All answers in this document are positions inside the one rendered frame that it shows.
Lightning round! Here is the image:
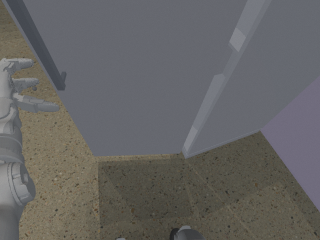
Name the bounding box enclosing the left robot hand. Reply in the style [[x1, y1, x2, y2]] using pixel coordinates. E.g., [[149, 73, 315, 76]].
[[0, 58, 60, 113]]

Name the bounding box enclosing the right robot thigh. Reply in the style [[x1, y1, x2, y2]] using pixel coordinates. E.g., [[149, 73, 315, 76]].
[[174, 229, 206, 240]]

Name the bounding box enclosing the handle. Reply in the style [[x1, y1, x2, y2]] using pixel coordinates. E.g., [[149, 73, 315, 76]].
[[6, 0, 67, 91]]

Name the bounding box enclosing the left robot upper arm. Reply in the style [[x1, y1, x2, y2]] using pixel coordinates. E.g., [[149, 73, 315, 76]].
[[0, 162, 36, 240]]

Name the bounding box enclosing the fridge door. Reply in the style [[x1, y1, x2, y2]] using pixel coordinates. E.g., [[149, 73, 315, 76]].
[[2, 0, 248, 157]]

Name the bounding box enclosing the right robot shin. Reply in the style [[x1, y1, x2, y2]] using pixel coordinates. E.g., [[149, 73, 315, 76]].
[[177, 225, 191, 233]]

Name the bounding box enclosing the left robot forearm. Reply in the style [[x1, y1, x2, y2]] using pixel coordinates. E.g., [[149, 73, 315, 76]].
[[0, 97, 25, 165]]

